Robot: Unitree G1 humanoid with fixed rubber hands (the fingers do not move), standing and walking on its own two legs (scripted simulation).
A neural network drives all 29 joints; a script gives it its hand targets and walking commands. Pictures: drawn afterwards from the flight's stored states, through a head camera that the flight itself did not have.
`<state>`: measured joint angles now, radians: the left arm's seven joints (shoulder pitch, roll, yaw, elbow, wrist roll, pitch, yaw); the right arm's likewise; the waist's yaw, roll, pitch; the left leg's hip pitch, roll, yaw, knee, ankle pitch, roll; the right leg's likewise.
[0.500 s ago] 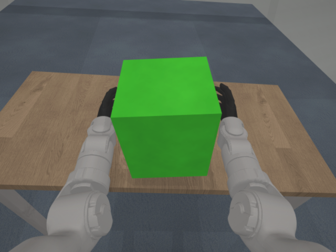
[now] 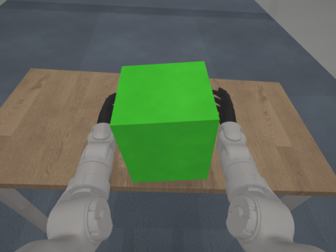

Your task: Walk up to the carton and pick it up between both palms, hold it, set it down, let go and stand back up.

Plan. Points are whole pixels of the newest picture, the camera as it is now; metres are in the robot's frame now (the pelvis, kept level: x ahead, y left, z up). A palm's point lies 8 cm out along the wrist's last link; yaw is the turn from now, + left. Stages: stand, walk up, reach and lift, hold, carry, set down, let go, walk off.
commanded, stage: set down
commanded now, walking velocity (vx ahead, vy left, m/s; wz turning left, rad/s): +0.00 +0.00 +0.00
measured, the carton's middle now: (166, 125) +0.42 +0.02 +0.06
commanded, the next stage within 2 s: none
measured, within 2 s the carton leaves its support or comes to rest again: rests again in 1.48 s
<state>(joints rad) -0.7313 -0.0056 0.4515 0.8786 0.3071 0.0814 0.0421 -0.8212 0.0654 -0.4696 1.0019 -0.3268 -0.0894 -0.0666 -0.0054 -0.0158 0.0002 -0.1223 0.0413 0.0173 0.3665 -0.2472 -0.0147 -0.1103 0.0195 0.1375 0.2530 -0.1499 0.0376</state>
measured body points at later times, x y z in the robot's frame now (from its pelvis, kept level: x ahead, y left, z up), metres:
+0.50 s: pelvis +0.00 +0.00 +0.00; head +0.03 +0.02 +0.45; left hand +0.41 +0.17 +0.05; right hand +0.42 -0.13 +0.09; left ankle -0.03 +0.12 -0.75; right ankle -0.01 -0.15 -0.75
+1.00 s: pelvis +0.01 +0.00 +0.00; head +0.04 +0.01 +0.45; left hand +0.41 +0.17 +0.04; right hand +0.42 -0.13 +0.08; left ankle -0.03 +0.12 -0.75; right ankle -0.01 -0.15 -0.75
